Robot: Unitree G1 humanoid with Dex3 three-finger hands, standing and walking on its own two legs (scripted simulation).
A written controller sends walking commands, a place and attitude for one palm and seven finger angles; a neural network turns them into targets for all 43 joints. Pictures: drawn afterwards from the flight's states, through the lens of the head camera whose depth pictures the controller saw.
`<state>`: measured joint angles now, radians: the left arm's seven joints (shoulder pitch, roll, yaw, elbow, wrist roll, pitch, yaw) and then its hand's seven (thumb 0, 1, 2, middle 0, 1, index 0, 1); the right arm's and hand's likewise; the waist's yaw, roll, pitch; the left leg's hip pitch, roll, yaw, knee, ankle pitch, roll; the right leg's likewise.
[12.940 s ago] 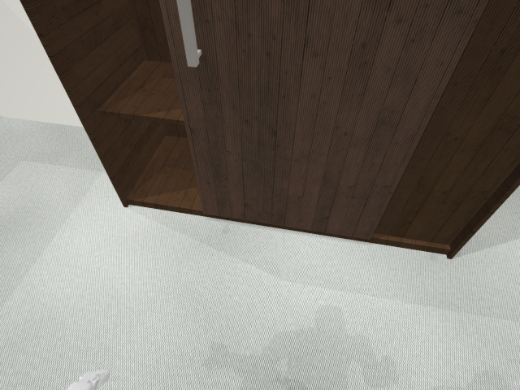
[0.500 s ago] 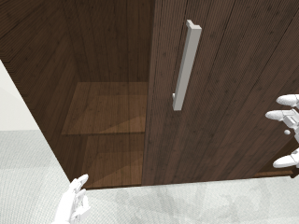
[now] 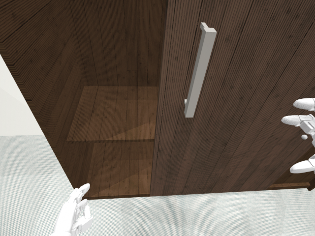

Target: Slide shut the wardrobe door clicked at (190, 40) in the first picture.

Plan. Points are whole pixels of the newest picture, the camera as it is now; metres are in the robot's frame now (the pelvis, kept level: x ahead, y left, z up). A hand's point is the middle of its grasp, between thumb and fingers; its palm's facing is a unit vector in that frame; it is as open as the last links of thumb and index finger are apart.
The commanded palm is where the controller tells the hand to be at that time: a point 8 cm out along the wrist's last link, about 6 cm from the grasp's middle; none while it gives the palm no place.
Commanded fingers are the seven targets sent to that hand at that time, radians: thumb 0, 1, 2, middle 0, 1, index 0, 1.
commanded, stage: raise the hand with hooked fingers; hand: right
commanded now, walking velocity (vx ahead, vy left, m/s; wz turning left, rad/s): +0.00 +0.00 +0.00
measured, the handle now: (195, 75) +0.50 -0.09 +0.19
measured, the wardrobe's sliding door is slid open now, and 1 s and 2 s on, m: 0.41 0.41 0.41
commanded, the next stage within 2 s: move the hooked fingers beside the handle in 0.02 s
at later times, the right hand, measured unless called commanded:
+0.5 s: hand (283, 124) +0.30 -0.25 +0.20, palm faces +0.00 +1.00 -0.09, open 13.9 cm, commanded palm +0.28 -0.29 +0.20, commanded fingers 0.00 0.50 -0.30 0.30 1.20 0.30 1.20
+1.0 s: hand (257, 107) +0.36 -0.22 +0.20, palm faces -0.02 +1.00 -0.06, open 13.9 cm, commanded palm +0.34 -0.26 +0.19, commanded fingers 0.00 0.50 -0.30 0.30 1.20 0.30 1.20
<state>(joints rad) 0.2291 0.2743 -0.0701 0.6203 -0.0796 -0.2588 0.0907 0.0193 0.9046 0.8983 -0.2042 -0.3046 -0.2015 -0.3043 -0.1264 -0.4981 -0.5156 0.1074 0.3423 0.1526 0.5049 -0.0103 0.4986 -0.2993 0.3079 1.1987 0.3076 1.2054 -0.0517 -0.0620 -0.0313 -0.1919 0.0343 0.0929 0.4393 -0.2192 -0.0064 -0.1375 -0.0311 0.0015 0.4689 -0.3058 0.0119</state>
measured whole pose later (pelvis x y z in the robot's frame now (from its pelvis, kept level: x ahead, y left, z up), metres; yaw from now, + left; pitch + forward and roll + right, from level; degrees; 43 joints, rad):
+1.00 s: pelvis -0.01 +0.00 +0.00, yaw +1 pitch +0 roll +0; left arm 0.24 0.28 -0.05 0.65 -0.08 -0.22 0.10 0.02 0.90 0.90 -0.20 -0.30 -0.20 -0.30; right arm -0.45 -0.42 -0.37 0.40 0.25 0.10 0.37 -0.01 0.50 -0.30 0.31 1.20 0.31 1.21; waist -0.01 -0.06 -0.03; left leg -0.24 0.03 0.08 0.45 -0.21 0.00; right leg -0.17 -0.03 -0.01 0.46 -0.29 0.02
